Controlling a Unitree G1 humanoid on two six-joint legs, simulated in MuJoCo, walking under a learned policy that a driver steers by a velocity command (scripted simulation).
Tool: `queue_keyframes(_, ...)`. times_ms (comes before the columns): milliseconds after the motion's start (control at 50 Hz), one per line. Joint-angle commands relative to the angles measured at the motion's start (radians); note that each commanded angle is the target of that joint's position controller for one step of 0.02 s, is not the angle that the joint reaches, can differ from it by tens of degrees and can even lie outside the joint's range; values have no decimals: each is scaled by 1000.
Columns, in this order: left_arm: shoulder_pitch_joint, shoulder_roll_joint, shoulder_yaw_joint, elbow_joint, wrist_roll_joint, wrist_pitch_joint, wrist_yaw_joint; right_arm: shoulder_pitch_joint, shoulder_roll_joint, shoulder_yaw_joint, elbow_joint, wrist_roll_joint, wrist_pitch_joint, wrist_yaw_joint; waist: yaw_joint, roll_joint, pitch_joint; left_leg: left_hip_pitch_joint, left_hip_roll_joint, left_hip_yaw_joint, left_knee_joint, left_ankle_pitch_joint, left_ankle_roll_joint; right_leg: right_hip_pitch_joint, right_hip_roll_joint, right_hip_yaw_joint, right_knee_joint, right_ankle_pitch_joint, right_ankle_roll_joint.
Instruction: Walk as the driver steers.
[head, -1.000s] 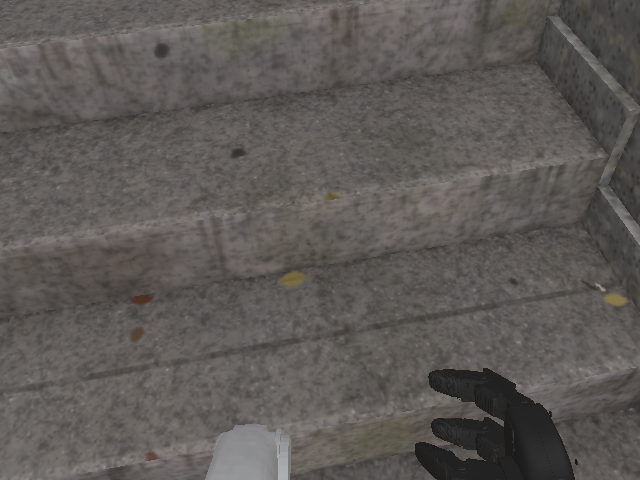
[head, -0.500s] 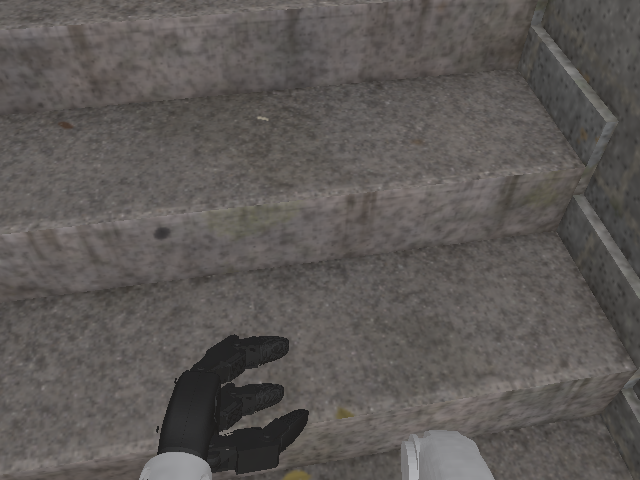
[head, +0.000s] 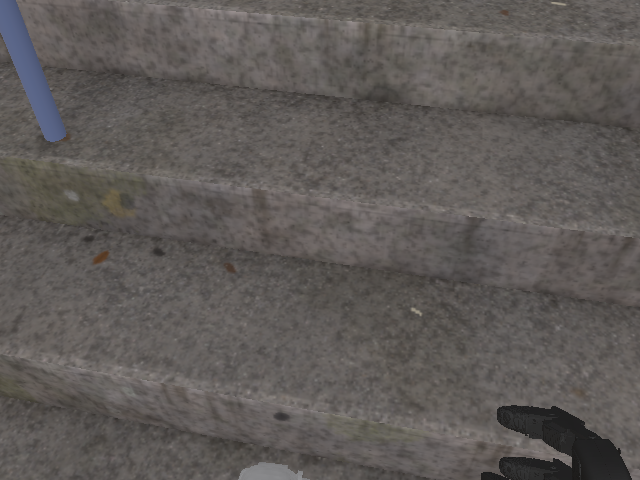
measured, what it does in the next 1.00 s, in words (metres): climbs: left foot 0.17 m higher, then right foot 0.17 m higher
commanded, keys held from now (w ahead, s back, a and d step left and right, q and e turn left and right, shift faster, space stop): w+q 0.26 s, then w+e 0.74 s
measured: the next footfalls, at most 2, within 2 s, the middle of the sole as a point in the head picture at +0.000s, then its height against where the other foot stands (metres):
left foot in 0.22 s outside the picture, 0.17 m higher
right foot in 0.78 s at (313, 344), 0.17 m higher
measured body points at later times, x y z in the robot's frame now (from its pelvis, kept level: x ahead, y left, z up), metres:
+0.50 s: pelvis +0.31 +0.10 +0.16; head +0.31 +0.10 +0.61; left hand +0.49 +0.33 +0.09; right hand +0.37 -0.13 +0.02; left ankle +0.31 +0.15 -0.56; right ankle +0.36 -0.05 -0.30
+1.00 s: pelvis +0.63 +0.09 +0.32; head +0.62 +0.10 +0.77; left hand +0.66 +0.35 +0.17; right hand +0.81 -0.12 +0.26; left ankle +0.66 +0.23 -0.14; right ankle +0.61 +0.07 -0.38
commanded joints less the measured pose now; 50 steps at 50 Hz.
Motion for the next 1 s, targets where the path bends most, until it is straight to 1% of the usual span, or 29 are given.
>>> queue_keyframes(20, -19, 132, 21, -60, 7, -54, -7, -37, -1, -7, -60, -19, 21, -28, -44, -89, 140, -260, 20, 15, 205, -188, 20, 113, -266, 235, -361, 110, -149)
queue_keyframes(60, 57, 125, 19, -39, 18, -54, 2, -182, -4, 2, -103, -15, 8, -39, 8, -89, 169, -397, 40, 18, 149, -296, 39, 260, -274, 208, -386, 130, -126)
queue_keyframes(140, 77, 100, 15, -17, -11, 11, 45, -257, -15, 31, -192, -4, 37, 20, -6, -125, 124, -122, 146, 227, -398, -296, 23, 241, -192, 37, -555, 227, -128)
queue_keyframes(160, 90, 106, 13, -15, -41, 25, 58, -279, 30, 54, -201, 18, 45, 42, 15, -158, 104, 77, 159, 278, -583, -338, 58, 204, -212, 18, -631, 407, -146)
queue_keyframes(180, 42, 120, 12, -45, -56, 36, 61, -213, 14, 40, -164, 26, 51, 44, -14, -97, 90, 331, 66, 398, -730, -381, 74, 139, -194, -34, -555, 875, -157)
queue_keyframes(200, 81, 212, 25, -53, -58, 35, 66, -79, -3, 23, -115, 30, 47, 36, -53, -141, -13, 469, -38, 462, -705, -425, 86, 227, -270, -23, -349, 1569, -149)
queue_keyframes(220, 45, 302, 45, -81, -76, 30, 58, 169, -39, 8, -51, 38, 42, 24, -174, -231, -186, 705, -95, 394, -770, -312, 122, 269, -306, -16, -73, 1897, -123)
queue_keyframes(240, -35, 346, 61, -164, -96, 18, 27, 337, -112, -21, 5, 48, 30, 17, -253, -247, -323, 971, -114, 196, -901, -261, 150, 95, -204, -13, 229, 1729, -76)
queue_keyframes(280, -139, 223, 53, -315, -43, -16, -69, 240, -340, -100, -13, 41, 35, -3, -170, 129, -478, 1188, 211, -776, -1568, -664, 228, -388, 110, 264, 1061, 229, 11)
queue_keyframes(300, -152, 97, 31, -333, -28, -16, -76, 202, -343, -103, 24, 6, 36, -5, -117, 31, -474, 1146, 258, -775, -1651, -716, 162, -459, 82, 438, 1289, 264, -11)
queue_keyframes(320, -179, 52, 26, -363, -26, -4, -51, 186, -291, -91, 76, -9, 15, -5, -94, -53, -360, 1031, 274, -710, -1627, -719, 115, -531, 72, 419, 1399, 326, -29)
queue_keyframes(360, -240, -57, -18, -408, 7, 16, -13, 222, -141, -43, 213, 0, -46, -4, -19, -75, -37, 766, 233, -461, -1565, -467, 83, -672, 43, 410, 1459, 311, -81)
queue_keyframes(380, -210, -97, -41, -412, 9, 38, 5, 240, -82, -22, 255, 0, -56, 2, 16, -33, 2, 716, 218, -335, -1524, -280, 67, -712, 49, 446, 1502, 277, -97)
queue_keyframes(440, -206, -78, -51, -390, -9, 65, 12, 303, -29, -4, 342, 7, -89, 1, 37, -40, 119, 671, 197, -135, -1600, -152, 17, -835, 64, 478, 1362, 196, -100)
queue_keyframes(520, -361, -136, -57, -412, -38, 85, 23, 431, -101, -12, 407, -6, -131, 30, -29, -7, 73, 940, 246, -30, -1645, 91, -20, -1173, 143, 396, 1746, 133, -138)
queue_keyframes(580, -615, -175, -95, -531, -28, 104, 26, 478, -55, 18, 469, 7, -126, 30, -35, -30, 166, 864, 184, 117, -1754, -83, -96, -1208, 126, 306, 1519, 97, -157)
queue_keyframes(600, -663, -167, -101, -559, -31, 115, 15, 511, -36, 27, 478, 19, -127, 2, -48, -9, 157, 841, 201, 118, -1834, -16, -73, -1122, 110, 275, 1397, 132, -152)
queue_keyframes(640, -646, -138, -95, -571, -26, 134, 8, 540, -101, 21, 478, 35, -131, -38, -33, 58, 109, 961, 225, 139, -1947, 330, -5, -1019, 61, 152, 1290, 58, -139)
queue_keyframes(680, -545, -128, -95, -499, -42, 147, -4, 512, -128, 22, 440, 53, -127, -62, 1, -14, 28, 1060, 211, 288, -1913, 869, -2, -795, 72, 46, 1085, -22, -176)
queue_keyframes(720, -457, -106, -95, -448, -72, 157, 1, 523, -216, 6, 403, 87, -131, -85, 43, 56, -86, 1077, 264, 302, -1770, 1507, 20, -456, 137, -34, 797, -25, -194)
queue_keyframes(760, -267, -15, -56, -380, -66, 169, 3, 512, -284, -13, 371, 88, -131, -76, 108, 200, -185, 1234, 334, 285, -1423, 1868, 28, -296, 237, -35, 585, -158, -201)
queue_keyframes(780, -182, 36, -31, -354, -38, 157, -5, 489, -297, -25, 339, 79, -130, -59, 159, 211, -229, 1161, 315, 279, -1176, 1715, 15, -123, 235, 134, 427, -139, -234)
queue_keyframes(800, -130, 141, 10, -316, -20, 149, -8, 426, -226, -17, 242, 43, -142, -30, 139, -2, -228, 762, 160, 262, -767, 975, -36, 67, 56, 652, 181, -257, -353)
queue_keyframes(820, -184, 194, 43, -324, -24, 168, 12, 304, -222, -33, 173, 5, -149, 12, 131, -203, -231, 490, -66, 153, -263, 73, -75, 59, -87, 1240, -182, -187, -457)
queue_keyframes(840, -266, 158, 41, -323, -24, 151, 19, 345, -106, -8, 106, -33, -152, 33, 14, -97, -181, 357, 11, -3, -54, 86, -54, -4, -113, 1213, -245, -235, -413)
queue_keyframes(860, -225, 98, 26, -261, -16, 130, 22, 288, -60, 11, 72, -27, -147, 33, -1, 22, -82, 300, 24, 13, -7, 122, -42, -107, -94, 1094, -204, -322, -354)
queue_keyframes(900, -187, 13, 11, -163, 2, 89, 12, 214, 30, 44, 7, -21, -123, 5, -63, 51, 65, 139, 43, 40, 161, 77, -22, -227, -47, 858, -169, -79, -296)
queue_keyframes(940, -154, -1, 1, -113, -14, 69, -13, 240, 77, 69, 1, -23, -79, -17, -105, 24, 118, 31, 72, 51, 211, 26, -10, -252, 25, 637, -140, 83, -232)
queue_keyframes(1000, -152, 29, -8, -123, -33, 50, -16, 150, 14, 67, -21, -18, -63, -19, -99, 48, 172, 32, 116, 111, -100, 8, -44, -348, 62, 537, -188, 159, -204)
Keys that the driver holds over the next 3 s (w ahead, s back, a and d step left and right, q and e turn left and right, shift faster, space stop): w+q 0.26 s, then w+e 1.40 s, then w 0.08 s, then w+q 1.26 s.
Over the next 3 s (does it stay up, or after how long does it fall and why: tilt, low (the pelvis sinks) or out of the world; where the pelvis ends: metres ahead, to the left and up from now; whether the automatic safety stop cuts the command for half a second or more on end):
stays up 1.77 -0.34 0.68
